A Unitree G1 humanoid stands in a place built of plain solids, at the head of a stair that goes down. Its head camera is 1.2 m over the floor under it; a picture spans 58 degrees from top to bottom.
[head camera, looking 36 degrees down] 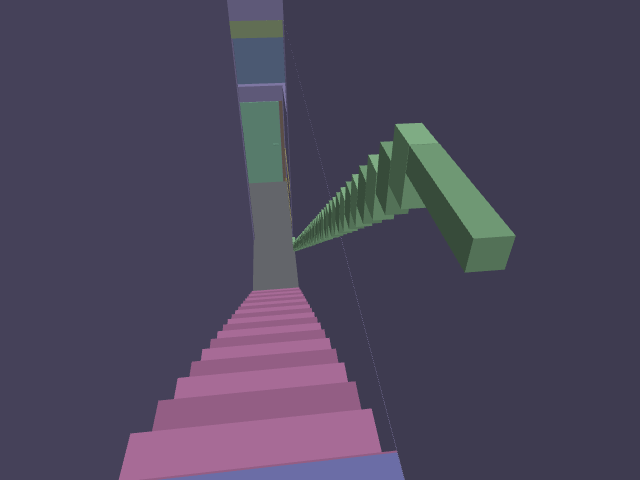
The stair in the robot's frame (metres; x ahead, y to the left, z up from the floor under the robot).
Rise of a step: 0.21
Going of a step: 0.27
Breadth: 0.94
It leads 7 degrees to the left of straight ahead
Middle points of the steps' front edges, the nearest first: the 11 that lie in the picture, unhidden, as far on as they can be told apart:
0.59 0.20 0.00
0.86 0.23 -0.21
1.13 0.26 -0.42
1.39 0.29 -0.63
1.66 0.32 -0.84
1.93 0.35 -1.05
2.20 0.38 -1.26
2.46 0.42 -1.47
2.73 0.45 -1.68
3.00 0.48 -1.89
3.26 0.51 -2.10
